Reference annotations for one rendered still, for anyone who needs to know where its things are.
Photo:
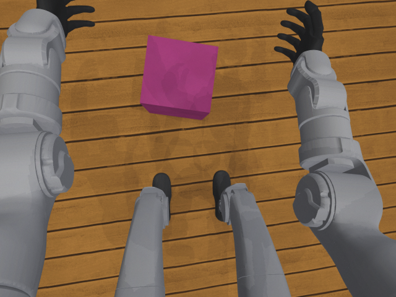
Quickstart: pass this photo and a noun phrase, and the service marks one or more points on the robot right upper arm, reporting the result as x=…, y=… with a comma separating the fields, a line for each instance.
x=343, y=211

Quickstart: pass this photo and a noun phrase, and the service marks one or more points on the carton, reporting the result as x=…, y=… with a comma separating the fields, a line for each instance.
x=178, y=77

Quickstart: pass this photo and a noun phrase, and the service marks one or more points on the left robot forearm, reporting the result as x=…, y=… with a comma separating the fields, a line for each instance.
x=30, y=74

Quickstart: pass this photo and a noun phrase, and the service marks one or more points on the right robot forearm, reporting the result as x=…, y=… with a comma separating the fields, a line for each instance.
x=323, y=119

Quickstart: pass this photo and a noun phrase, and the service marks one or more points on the robot right thigh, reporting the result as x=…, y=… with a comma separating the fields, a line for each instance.
x=258, y=268

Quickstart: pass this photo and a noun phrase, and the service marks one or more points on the robot left upper arm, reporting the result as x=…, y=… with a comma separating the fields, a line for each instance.
x=35, y=167

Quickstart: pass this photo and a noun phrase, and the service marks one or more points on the robot right hand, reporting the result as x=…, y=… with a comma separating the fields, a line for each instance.
x=310, y=35

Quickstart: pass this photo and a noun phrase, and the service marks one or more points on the robot left shin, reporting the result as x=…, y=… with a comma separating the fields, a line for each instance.
x=149, y=190

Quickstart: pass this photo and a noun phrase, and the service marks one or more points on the robot left hand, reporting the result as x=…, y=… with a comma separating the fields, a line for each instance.
x=59, y=9

